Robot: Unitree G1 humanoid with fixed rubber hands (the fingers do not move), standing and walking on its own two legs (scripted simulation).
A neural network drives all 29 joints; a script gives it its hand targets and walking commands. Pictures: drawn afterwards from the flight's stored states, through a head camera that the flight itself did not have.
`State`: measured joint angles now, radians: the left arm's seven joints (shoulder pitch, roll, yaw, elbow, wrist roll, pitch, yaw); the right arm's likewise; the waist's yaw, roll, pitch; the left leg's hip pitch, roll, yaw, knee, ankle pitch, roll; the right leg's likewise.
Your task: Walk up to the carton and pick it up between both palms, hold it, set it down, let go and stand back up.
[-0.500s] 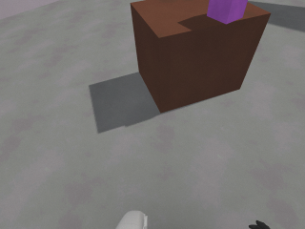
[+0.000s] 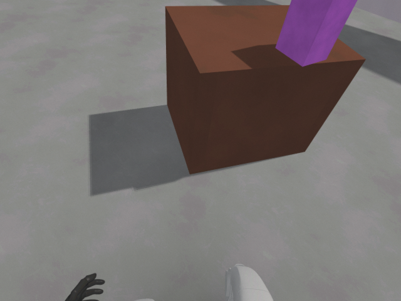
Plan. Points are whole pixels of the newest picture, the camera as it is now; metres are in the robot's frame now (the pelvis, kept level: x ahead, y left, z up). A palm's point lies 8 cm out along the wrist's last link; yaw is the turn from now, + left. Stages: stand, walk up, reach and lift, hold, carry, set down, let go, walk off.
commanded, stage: walk up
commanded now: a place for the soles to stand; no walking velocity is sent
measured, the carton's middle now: (314, 21) +1.13 -0.49 +0.09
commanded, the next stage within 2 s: none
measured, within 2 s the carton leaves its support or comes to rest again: neither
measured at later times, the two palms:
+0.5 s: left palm (143, 292) +0.17 +0.12 -0.13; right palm (328, 191) +0.39 -0.36 -0.07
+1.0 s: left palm (200, 171) +0.48 -0.01 -0.12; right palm (365, 181) +0.47 -0.55 -0.14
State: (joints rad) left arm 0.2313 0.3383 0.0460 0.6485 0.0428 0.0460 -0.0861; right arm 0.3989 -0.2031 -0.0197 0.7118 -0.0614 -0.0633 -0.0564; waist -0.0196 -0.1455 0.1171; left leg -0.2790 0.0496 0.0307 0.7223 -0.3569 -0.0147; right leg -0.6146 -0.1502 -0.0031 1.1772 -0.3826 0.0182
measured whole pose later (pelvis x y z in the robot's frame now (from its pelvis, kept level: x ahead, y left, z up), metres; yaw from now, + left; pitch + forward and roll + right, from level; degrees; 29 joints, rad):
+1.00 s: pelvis +0.39 -0.28 -0.03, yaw +11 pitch -5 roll +0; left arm 0.22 0.26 0.05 0.64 0.04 0.01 -0.08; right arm 0.39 -0.27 -0.07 0.73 -0.06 -0.01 -0.06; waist -0.02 0.01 0.12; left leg -0.32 0.16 -0.12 1.01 -0.58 0.02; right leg -0.49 -0.12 -0.07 0.92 -0.33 0.04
